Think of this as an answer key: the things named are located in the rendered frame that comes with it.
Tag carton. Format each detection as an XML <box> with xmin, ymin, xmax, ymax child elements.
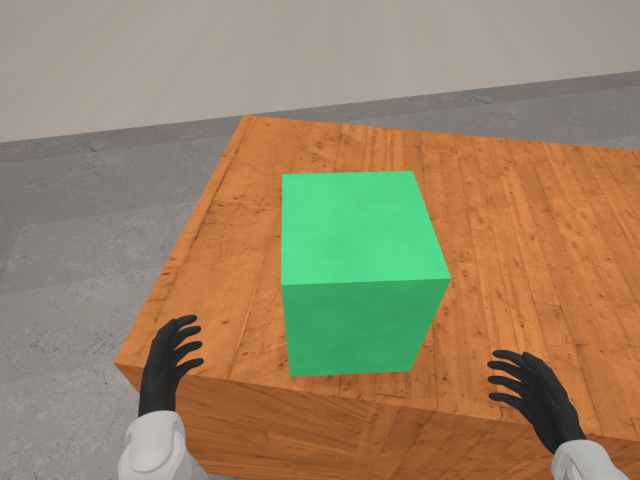
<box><xmin>281</xmin><ymin>171</ymin><xmax>451</xmax><ymax>377</ymax></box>

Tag pedestal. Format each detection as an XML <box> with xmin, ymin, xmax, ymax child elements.
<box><xmin>114</xmin><ymin>115</ymin><xmax>640</xmax><ymax>480</ymax></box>

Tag robot right forearm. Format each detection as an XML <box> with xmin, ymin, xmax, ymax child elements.
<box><xmin>551</xmin><ymin>440</ymin><xmax>629</xmax><ymax>480</ymax></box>

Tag right robot hand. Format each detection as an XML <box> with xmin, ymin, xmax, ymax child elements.
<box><xmin>487</xmin><ymin>350</ymin><xmax>587</xmax><ymax>455</ymax></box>

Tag left robot hand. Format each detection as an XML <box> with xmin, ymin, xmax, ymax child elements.
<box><xmin>138</xmin><ymin>315</ymin><xmax>204</xmax><ymax>418</ymax></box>

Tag robot left forearm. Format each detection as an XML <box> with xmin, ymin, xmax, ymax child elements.
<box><xmin>118</xmin><ymin>411</ymin><xmax>192</xmax><ymax>480</ymax></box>

